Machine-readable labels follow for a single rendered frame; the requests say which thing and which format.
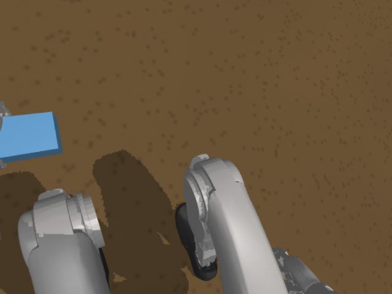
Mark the right robot arm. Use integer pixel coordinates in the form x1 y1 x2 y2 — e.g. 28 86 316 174
305 282 339 294

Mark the right robot foot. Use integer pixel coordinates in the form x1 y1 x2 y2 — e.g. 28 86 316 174
175 203 217 281

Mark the left robot hand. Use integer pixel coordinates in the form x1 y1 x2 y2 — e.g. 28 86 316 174
0 101 12 169

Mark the carton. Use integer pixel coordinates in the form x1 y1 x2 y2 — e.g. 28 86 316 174
0 111 63 163

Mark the right robot hand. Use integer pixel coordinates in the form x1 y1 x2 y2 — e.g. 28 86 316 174
272 247 320 294

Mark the left robot foot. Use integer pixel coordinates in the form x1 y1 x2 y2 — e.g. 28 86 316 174
99 248 111 292

